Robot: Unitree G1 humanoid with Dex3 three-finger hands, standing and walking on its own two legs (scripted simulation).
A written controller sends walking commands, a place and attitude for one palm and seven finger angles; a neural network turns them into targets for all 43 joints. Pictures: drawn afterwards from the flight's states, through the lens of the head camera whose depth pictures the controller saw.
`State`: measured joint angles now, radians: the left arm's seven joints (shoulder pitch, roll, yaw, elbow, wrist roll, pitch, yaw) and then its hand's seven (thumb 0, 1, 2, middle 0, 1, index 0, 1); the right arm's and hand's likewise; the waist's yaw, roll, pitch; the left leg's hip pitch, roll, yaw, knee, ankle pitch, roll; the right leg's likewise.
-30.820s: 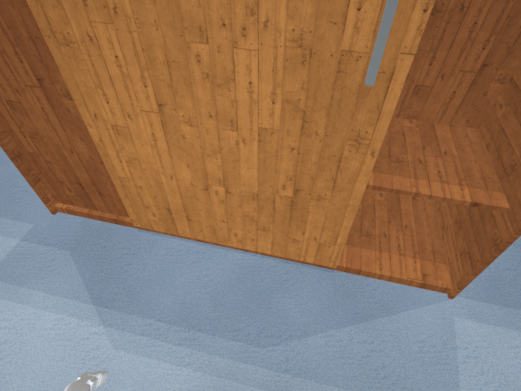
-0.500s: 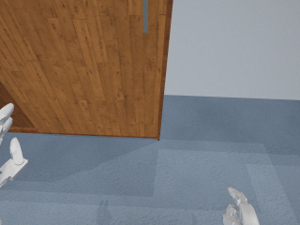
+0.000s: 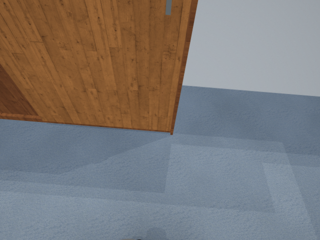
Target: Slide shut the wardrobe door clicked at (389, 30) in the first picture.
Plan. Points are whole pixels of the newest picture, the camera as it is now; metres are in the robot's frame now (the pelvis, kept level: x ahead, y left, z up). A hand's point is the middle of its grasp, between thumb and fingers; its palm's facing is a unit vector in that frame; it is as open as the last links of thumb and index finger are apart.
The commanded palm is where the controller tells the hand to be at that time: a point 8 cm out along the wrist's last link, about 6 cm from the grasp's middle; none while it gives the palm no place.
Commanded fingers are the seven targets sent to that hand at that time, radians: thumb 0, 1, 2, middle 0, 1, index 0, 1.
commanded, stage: let the arm hang, fingers relaxed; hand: left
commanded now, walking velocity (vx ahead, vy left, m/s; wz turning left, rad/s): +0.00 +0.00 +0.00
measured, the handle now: out of the picture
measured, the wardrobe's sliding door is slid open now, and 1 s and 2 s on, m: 0.00 0.00 0.00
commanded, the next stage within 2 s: look to check the result in 0.58 s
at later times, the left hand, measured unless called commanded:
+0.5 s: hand out of the picture +0.09 +0.21 -0.16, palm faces -0.06 -0.96 -0.26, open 7.4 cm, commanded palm none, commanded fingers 0.00 0.90 0.90 -0.20 -0.30 -0.20 -0.30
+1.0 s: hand out of the picture +0.12 +0.23 -0.15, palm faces -0.07 -0.94 -0.33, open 7.4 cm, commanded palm none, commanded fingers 0.00 0.90 0.90 -0.20 -0.30 -0.20 -0.30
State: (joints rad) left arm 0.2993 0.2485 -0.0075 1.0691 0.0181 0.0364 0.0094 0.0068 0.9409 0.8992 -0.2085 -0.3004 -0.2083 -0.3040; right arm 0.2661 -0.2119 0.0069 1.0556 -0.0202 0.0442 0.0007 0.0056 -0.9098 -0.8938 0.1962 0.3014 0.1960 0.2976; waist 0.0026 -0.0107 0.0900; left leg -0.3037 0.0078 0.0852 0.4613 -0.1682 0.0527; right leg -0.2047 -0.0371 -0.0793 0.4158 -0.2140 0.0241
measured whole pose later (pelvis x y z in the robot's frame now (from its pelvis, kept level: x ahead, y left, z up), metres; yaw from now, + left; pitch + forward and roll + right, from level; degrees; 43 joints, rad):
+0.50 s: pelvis +0.02 +0.00 +0.01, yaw -1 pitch +0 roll +0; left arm 0.14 0.25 -0.01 1.13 0.02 -0.01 0.01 0.01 0.90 0.90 -0.20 -0.30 -0.20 -0.30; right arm 0.13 -0.25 -0.01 1.13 -0.02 0.00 0.00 0.00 -0.91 -0.89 0.20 0.30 0.20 0.30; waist -0.01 0.00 0.04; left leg -0.19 -0.02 0.12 0.35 -0.15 0.05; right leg -0.13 -0.06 -0.05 0.36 -0.21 0.04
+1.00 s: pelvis +0.05 -0.01 +0.01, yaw -2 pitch +0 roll +0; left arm 0.11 0.31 0.00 1.15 0.02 -0.01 0.01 0.01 0.90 0.90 -0.20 -0.30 -0.21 -0.30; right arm 0.09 -0.30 0.00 1.15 -0.01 0.00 0.00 0.00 -0.91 -0.89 0.20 0.30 0.20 0.30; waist -0.01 0.01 0.06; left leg -0.14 0.00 0.12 0.31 -0.17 0.03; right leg -0.07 -0.04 -0.05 0.29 -0.22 0.02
